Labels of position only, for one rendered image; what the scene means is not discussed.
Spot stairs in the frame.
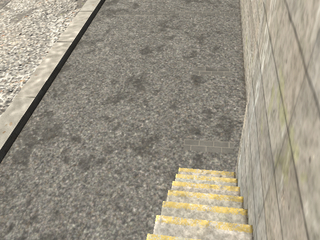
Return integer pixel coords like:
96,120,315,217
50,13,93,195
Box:
146,167,254,240

